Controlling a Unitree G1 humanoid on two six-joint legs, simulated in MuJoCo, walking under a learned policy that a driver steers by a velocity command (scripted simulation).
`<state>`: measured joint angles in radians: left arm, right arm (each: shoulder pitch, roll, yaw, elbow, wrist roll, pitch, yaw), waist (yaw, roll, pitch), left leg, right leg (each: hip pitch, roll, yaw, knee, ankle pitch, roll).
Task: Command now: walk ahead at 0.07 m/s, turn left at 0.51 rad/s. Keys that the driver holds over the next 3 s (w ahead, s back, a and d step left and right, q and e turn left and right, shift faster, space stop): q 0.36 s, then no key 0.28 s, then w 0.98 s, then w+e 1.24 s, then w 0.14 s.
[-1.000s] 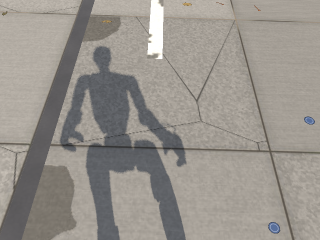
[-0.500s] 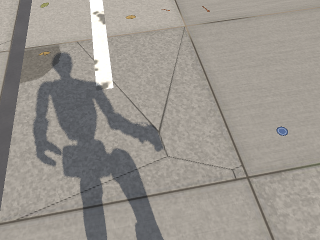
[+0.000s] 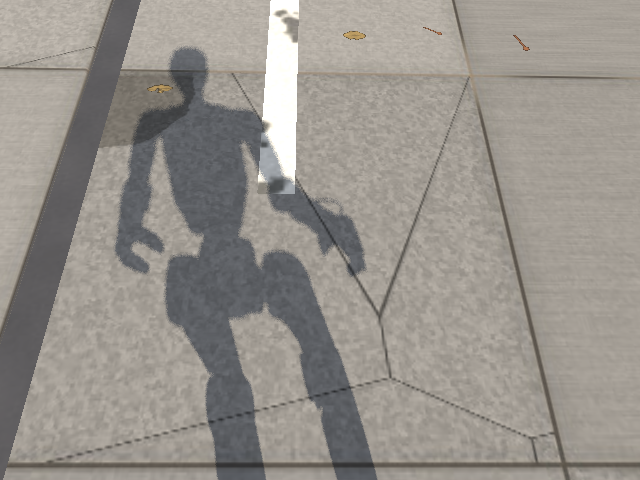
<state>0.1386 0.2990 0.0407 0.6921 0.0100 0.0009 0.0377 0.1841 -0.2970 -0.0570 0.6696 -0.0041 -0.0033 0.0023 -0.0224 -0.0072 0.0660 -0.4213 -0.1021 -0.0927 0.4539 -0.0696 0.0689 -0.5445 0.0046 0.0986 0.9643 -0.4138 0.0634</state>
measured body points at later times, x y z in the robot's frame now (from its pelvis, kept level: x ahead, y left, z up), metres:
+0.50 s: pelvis +0.04 -0.05 +0.01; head +0.08 -0.06 +0.46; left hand +0.10 +0.25 -0.09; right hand +0.27 -0.28 -0.10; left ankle +0.00 +0.09 -0.68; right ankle +0.09 -0.16 -0.73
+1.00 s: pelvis +0.10 -0.03 +0.01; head +0.11 -0.04 +0.46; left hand +0.16 +0.28 -0.08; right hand +0.25 -0.28 -0.12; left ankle -0.01 +0.08 -0.73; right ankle +0.19 -0.12 -0.73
